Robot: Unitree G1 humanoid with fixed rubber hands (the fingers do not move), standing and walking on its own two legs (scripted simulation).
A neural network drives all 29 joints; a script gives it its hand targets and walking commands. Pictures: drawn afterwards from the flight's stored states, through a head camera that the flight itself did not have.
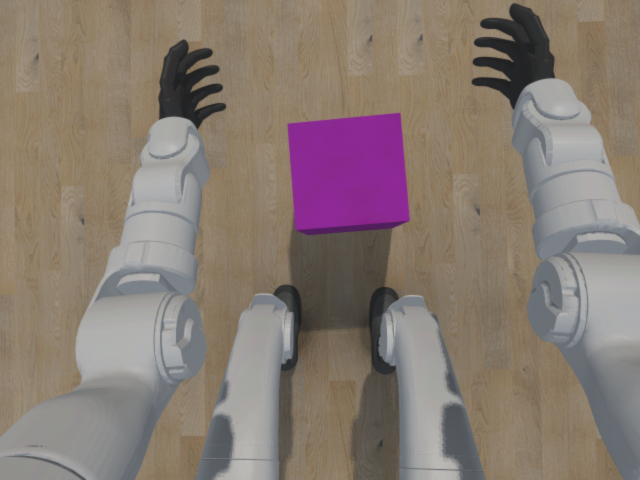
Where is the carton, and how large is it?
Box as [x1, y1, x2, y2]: [287, 113, 409, 234]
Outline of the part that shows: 399,113 287,124 296,230 306,234 388,228 409,220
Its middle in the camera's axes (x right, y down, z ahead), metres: +0.05 -0.11 +0.84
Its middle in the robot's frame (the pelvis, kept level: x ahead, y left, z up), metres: +0.48 -0.01 -0.50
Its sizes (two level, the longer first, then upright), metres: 0.210 0.200 0.250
